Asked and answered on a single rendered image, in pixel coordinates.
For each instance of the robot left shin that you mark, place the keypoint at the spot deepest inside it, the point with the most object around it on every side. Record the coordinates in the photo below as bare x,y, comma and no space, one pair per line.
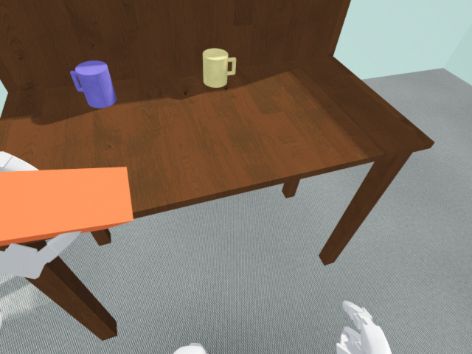
196,344

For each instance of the sponge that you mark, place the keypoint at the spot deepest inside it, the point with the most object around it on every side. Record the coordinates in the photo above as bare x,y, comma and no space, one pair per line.
41,204

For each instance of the robot left hand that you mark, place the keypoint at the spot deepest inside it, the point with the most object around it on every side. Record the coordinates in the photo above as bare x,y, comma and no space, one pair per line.
26,261

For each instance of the table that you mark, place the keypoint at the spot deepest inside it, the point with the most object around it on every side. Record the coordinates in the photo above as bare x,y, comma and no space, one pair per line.
290,111

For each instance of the robot right hand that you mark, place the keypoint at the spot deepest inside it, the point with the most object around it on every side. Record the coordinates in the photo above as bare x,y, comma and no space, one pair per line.
372,339

